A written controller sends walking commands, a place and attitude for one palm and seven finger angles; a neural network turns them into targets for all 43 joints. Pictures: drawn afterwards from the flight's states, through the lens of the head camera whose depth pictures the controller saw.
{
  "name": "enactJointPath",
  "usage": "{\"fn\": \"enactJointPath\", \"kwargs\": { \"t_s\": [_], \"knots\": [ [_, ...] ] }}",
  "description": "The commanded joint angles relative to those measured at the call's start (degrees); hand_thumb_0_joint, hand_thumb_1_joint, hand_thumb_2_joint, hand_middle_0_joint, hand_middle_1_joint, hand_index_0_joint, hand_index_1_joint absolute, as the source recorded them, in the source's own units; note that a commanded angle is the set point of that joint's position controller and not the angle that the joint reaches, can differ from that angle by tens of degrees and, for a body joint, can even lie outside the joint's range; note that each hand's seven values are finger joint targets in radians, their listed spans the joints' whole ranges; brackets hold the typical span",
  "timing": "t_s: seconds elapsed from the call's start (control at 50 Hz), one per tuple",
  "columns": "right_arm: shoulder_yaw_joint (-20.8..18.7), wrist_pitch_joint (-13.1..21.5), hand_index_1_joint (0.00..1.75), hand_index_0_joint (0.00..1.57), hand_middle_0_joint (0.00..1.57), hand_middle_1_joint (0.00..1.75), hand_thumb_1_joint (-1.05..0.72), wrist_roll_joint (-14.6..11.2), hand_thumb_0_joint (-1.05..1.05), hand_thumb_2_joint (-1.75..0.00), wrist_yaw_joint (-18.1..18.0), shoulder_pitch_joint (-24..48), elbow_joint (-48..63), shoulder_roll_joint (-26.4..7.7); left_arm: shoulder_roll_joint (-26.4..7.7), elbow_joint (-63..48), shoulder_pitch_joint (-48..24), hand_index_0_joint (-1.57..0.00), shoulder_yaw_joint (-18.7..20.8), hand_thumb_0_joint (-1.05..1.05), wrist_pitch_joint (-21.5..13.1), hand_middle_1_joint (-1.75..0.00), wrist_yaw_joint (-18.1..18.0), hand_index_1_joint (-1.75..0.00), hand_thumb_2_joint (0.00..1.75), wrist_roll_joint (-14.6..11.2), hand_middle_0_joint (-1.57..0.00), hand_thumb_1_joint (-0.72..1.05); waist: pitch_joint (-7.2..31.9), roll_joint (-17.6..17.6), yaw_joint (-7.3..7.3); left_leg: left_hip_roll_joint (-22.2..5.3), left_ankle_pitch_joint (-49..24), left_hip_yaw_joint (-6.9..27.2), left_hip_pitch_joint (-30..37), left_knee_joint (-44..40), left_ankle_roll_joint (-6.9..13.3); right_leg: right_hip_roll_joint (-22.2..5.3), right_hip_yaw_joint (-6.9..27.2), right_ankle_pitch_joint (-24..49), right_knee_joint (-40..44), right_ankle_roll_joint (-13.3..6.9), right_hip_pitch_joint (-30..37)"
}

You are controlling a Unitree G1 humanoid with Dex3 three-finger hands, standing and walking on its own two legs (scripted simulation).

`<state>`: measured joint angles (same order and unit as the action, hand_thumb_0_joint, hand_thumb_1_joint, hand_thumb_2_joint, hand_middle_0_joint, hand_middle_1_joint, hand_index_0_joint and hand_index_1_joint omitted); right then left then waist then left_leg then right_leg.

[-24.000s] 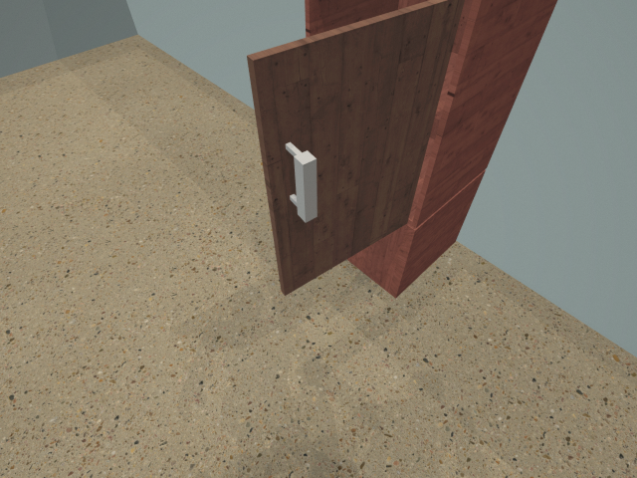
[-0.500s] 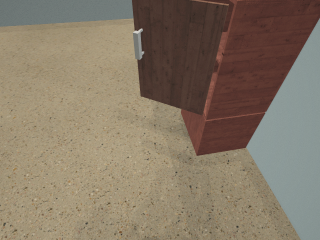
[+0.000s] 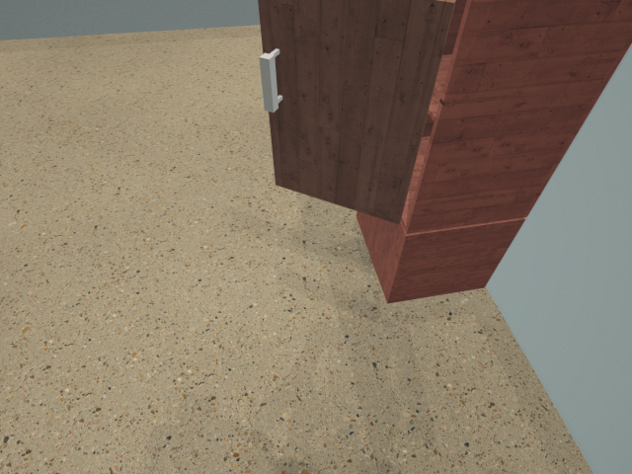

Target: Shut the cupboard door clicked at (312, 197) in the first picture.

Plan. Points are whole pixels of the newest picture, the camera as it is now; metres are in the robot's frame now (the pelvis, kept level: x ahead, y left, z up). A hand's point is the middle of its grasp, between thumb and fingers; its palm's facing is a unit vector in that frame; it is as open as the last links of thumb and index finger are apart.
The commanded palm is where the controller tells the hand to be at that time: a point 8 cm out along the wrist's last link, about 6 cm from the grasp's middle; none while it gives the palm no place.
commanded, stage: look to check the result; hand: left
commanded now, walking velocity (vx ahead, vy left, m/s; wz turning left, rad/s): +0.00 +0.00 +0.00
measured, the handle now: (273, 80) +0.97 +0.16 +0.02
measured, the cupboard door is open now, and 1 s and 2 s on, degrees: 55 55 55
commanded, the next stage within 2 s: walk to a spot facing it in 0.32 s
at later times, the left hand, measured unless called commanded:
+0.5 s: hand out of the picture +0.08 +0.23 -0.15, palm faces +0.02 -0.95 -0.32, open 7.4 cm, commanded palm none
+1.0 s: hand out of the picture +0.01 +0.22 -0.17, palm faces +0.31 -0.92 -0.25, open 7.4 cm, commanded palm none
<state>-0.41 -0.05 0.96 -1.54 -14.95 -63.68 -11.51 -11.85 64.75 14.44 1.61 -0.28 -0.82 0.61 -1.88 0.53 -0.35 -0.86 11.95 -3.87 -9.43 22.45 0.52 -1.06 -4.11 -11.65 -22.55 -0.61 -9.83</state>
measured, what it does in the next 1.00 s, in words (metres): lifts its right foot, turning left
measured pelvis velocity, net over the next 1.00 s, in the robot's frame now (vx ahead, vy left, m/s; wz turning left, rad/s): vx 0.00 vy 0.00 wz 0.31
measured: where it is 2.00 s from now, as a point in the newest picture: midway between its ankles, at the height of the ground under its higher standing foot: outside the picture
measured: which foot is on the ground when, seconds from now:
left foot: down 0.00-1.00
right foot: down 0.00-0.80, up 0.82-1.00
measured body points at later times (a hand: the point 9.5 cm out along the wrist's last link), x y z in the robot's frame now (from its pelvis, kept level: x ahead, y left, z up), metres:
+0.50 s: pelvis +0.02 -0.01 +0.00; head +0.02 -0.02 +0.45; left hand +0.08 +0.28 -0.13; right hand +0.08 -0.29 -0.14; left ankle +0.00 +0.11 -0.74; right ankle +0.01 -0.11 -0.74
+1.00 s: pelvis +0.00 +0.00 -0.01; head +0.05 +0.01 +0.44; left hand +0.00 +0.26 -0.16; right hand +0.09 -0.22 -0.16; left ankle +0.00 +0.12 -0.74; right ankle +0.02 -0.14 -0.69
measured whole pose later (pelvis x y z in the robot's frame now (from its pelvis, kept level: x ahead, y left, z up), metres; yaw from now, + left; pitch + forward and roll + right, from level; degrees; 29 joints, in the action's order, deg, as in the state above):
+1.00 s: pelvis +0.00 +0.00 -0.01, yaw +18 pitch +1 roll -1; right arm -1.8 -1.9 2.1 -0.7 -14.9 -55.9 -9.7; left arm -12.5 53.8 9.7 4.1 3.0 -0.7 0.7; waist -5.8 0.5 -1.9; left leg 1.5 11.4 2.9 -18.9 29.1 1.1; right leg -2.0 -0.6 -26.3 -53.8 2.8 -24.3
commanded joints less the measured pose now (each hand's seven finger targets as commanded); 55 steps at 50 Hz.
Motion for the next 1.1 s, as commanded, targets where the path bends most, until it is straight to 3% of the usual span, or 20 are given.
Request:
{"fn": "enactJointPath", "kwargs": {
  "t_s": [0.0, 0.42, 0.52, 0.58, 0.62, 0.64, 0.66, 0.68, 0.72, 0.74, 0.76, 0.78, 0.8, 0.84, 0.88, 0.94, 1.0, 1.04, 1.06, 1.08],
  "knots": [
    [-1.4, 0.8, 0.30, 0.20, 0.20, 0.30, -0.90, -0.1, 0.00, -0.90, -0.3, -0.2, 2.2, -8.8, -9.0, -2.5, 0.3, -0.20, 1.3, 0.00, -0.9, -0.30, -0.6, -0.30, 0.90, 0.2, -0.20, 0.90, -0.4, 0.5, 0.11, -6.0, -5.0, 6.2, -0.7, -5.2, 0.9, -5.6, 5.6, 3.6, 4.8, -1.9, 0.3],
    [-1.6, 1.1, 0.30, 0.20, 0.20, 0.30, -0.90, -0.1, 0.00, -0.90, 0.2, 7.0, 3.2, -15.6, -15.7, -3.6, -6.8, -0.20, 1.7, 0.00, -1.6, -0.30, 0.0, -0.30, 0.90, 0.1, -0.20, 0.90, 2.2, -0.1, 0.13, -6.8, -9.8, 6.3, 2.9, -6.9, 0.3, -6.7, 6.0, 10.9, 6.6, -2.0, 4.2],
    [-0.5, -0.6, 0.30, 0.20, 0.20, 0.30, -0.90, 0.0, 0.00, -0.90, 0.6, 4.6, 3.9, -9.3, -11.1, -4.0, -2.9, -0.20, 1.3, 0.00, 0.1, -0.30, -0.9, -0.30, 0.90, 0.0, -0.20, 0.90, 2.4, -1.2, 0.69, -5.1, -13.4, 5.9, -1.9, -1.3, -1.0, -9.0, 3.2, 14.8, 1.4, -1.3, 5.6],
    [-1.3, -1.5, 0.30, 0.20, 0.20, 0.30, -0.90, -0.1, 0.00, -0.90, 0.7, 4.4, 5.8, -8.9, -13.3, -5.7, -1.4, -0.20, 2.6, 0.00, 0.7, -0.30, -1.2, -0.30, 0.90, 0.3, -0.20, 0.90, 2.8, -6.2, 1.43, -2.2, -8.5, 3.8, -6.9, 8.0, -1.7, -14.5, 5.0, 16.7, 1.9, -4.9, 6.6],
    [-2.1, -2.3, 0.30, 0.20, 0.20, 0.30, -0.90, 0.1, 0.00, -0.90, 0.7, 4.8, 7.5, -8.1, -13.5, -7.4, -1.0, -0.20, 3.2, 0.00, 0.9, -0.30, -1.4, -0.30, 0.90, 0.6, -0.20, 0.90, 1.2, -10.0, 1.76, -1.3, 11.9, 2.4, -11.8, 21.3, -2.1, -20.1, 7.0, 20.4, 3.4, -9.9, 5.4],
    [-2.5, -2.4, 0.30, 0.20, 0.20, 0.30, -0.90, 0.0, 0.00, -0.90, 0.9, 4.7, 8.3, -7.9, -13.4, -8.2, -1.7, -0.20, 3.5, 0.00, 0.9, -0.30, -1.5, -0.30, 0.90, 1.1, -0.20, 0.90, 0.7, -10.4, 1.69, -2.0, 17.1, 2.7, -13.3, 26.3, -2.0, -22.2, 6.7, 22.1, 3.0, -11.5, 4.6],
    [-2.7, -2.5, 0.30, 0.20, 0.20, 0.30, -0.90, -0.2, 0.00, -0.90, 1.1, 4.3, 8.9, -7.2, -13.3, -9.3, -2.9, -0.20, 3.7, 0.00, 0.8, -0.30, -1.5, -0.30, 0.90, 1.3, -0.20, 0.90, 0.0, -9.0, 0.90, -2.9, 18.5, 2.9, -13.4, 27.0, -2.1, -22.6, 4.7, 24.0, 1.6, -11.6, 3.6],
    [-2.8, -2.5, 0.30, 0.20, 0.20, 0.30, -0.90, -0.4, 0.00, -0.90, 1.4, 3.1, 9.4, -6.8, -13.1, -10.4, -4.5, -0.20, 3.9, 0.00, 0.9, -0.30, -1.6, -0.30, 0.90, 1.3, -0.20, 0.90, -0.3, -8.1, -0.28, -4.2, 17.5, 3.4, -12.1, 23.3, -2.1, -22.5, 2.7, 25.1, -0.7, -10.3, 2.6],
    [-2.8, -2.3, 0.30, 0.20, 0.20, 0.30, -0.90, -0.1, 0.00, -0.90, 1.9, 0.4, 9.3, -6.0, -12.9, -11.5, -4.9, -0.20, 4.0, 0.00, 1.0, -0.30, -1.2, -0.30, 0.90, 0.8, -0.20, 0.90, 0.7, -5.8, -1.57, -3.1, 4.9, 0.5, -5.9, 11.8, -2.3, -19.3, -2.3, 20.6, -6.6, -5.9, -0.4],
    [-3.1, -2.0, 0.30, 0.20, 0.20, 0.30, -0.90, 0.3, 0.00, -0.90, 2.0, -1.8, 9.2, -7.7, -11.6, -12.0, -3.9, -0.20, 4.0, 0.00, 1.4, -0.30, -1.0, -0.30, 0.90, 0.4, -0.20, 0.90, 1.9, 1.6, -2.26, -4.9, -8.2, 4.4, -0.4, 4.6, -0.9, -15.7, -5.2, 11.5, -12.9, -2.0, -5.6],
    [-4.1, -1.6, 0.30, 0.20, 0.20, 0.30, -0.90, 1.0, 0.00, -0.90, 1.7, -3.7, 9.6, -12.8, -8.1, -13.3, -1.7, -0.20, 3.6, 0.00, 1.9, -0.30, -0.8, -0.30, 0.90, 0.0, -0.20, 0.90, 2.2, 17.6, -2.27, -15.7, -24.4, 22.1, 1.4, -1.4, 4.7, -7.0, -7.9, -11.0, -23.6, 3.1, -13.3],
    [-5.0, -1.7, 0.30, 0.20, 0.20, 0.30, -0.90, 1.3, 0.00, -0.90, 1.2, -6.3, 9.3, -15.5, -8.1, -15.5, -5.1, -0.20, 2.9, 0.00, 2.1, -0.30, -0.9, -0.30, 0.90, 0.5, -0.20, 0.90, 2.0, 15.3, -4.38, -21.0, -21.2, 29.7, -0.5, -5.4, 10.4, -3.2, -1.9, -26.1, -33.9, 2.9, -15.5],
    [-5.2, -1.5, 0.30, 0.20, 0.20, 0.30, -0.90, 1.4, 0.00, -0.90, 0.7, -6.8, 9.2, -15.4, -7.3, -16.4, -7.1, -0.20, 3.4, 0.00, 2.6, -0.30, -1.1, -0.30, 0.90, 0.7, -0.20, 0.90, 2.2, 12.1, -4.07, -19.5, -12.0, 30.6, -2.4, -6.8, 10.5, -3.2, 2.5, -23.3, -39.2, 2.3, -18.1],
    [-4.7, -1.1, 0.30, 0.20, 0.20, 0.30, -0.90, 1.2, 0.00, -0.90, 0.1, -2.8, 10.5, -12.7, -7.0, -16.1, -7.4, -0.20, 3.8, 0.00, 2.3, -0.30, -0.7, -0.30, 0.90, 0.7, -0.20, 0.90, 0.8, 10.3, -2.38, -16.3, -8.4, 27.5, -4.0, -6.4, 9.4, -3.8, 5.3, -15.9, -41.8, 2.8, -21.0],
    [-4.5, -0.7, 0.30, 0.20, 0.20, 0.30, -0.90, 1.1, 0.00, -0.90, -0.2, -1.8, 11.0, -11.8, -6.1, -15.8, -6.2, -0.20, 3.6, 0.00, 1.8, -0.30, -0.3, -0.30, 0.90, 0.5, -0.20, 0.90, 3.6, 6.2, -1.50, -13.8, -15.2, 24.1, -0.3, -4.0, 9.1, -2.9, 5.0, -13.5, -38.0, 3.5, -20.3],
    [-5.0, -1.0, 0.30, 0.20, 0.20, 0.30, -0.90, 1.1, 0.00, -0.90, -0.2, -2.2, 10.9, -11.9, -4.8, -16.3, -5.3, -0.20, 3.3, 0.00, 1.6, -0.30, -0.4, -0.30, 0.90, 0.1, -0.20, 0.90, 6.2, 6.9, -1.90, -12.4, -17.3, 23.5, 1.6, -2.5, 9.4, -1.1, 4.3, -15.0, -29.8, 3.6, -17.0],
    [-5.5, -1.8, 0.30, 0.20, 0.20, 0.30, -0.90, 1.1, 0.00, -0.90, 0.2, 0.0, 11.9, -12.1, -4.7, -16.2, -2.3, -0.20, 3.3, 0.00, 1.5, -0.30, -0.6, -0.30, 0.90, 0.0, -0.20, 0.90, 5.7, 8.5, -0.85, -10.1, -13.1, 24.1, -4.1, -2.5, 8.1, 1.2, 2.7, -13.1, -19.3, 3.2, -9.1],
    [-5.8, -2.3, 0.30, 0.20, 0.20, 0.30, -0.90, 0.6, 0.00, -0.90, 0.5, 3.2, 13.4, -11.4, -5.6, -15.0, 2.9, -0.20, 3.9, 0.00, 1.4, -0.30, -0.8, -0.30, 0.90, 0.0, -0.20, 0.90, 4.4, 7.8, 1.77, -6.9, -3.4, 23.3, -12.8, -0.9, 5.7, 1.6, 1.7, -5.6, -8.0, 3.0, 1.1],
    [-5.8, -2.6, 0.30, 0.20, 0.20, 0.30, -0.90, 0.2, 0.00, -0.90, 0.8, 3.9, 14.3, -9.3, -7.8, -14.9, 5.3, -0.20, 4.5, 0.00, 1.0, -0.30, -1.1, -0.30, 0.90, 0.5, -0.20, 0.90, 4.0, 2.2, 2.92, -3.0, 4.9, 20.9, -19.1, 3.2, 2.9, -2.5, 5.7, -6.2, 0.9, 1.8, 6.8],
    [-5.5, -2.6, 0.30, 0.20, 0.20, 0.30, -0.90, -0.2, 0.00, -0.90, 1.3, 3.1, 15.1, -6.1, -13.5, -15.6, 5.6, -0.20, 5.6, 0.00, 0.5, -0.30, -1.5, -0.30, 0.90, 1.4, -0.20, 0.90, 3.6, -11.6, 3.32, 4.6, 14.6, 12.5, -27.8, 16.6, -1.4, -16.7, 22.4, -14.9, 9.8, -3.5, 10.1]
  ]
}}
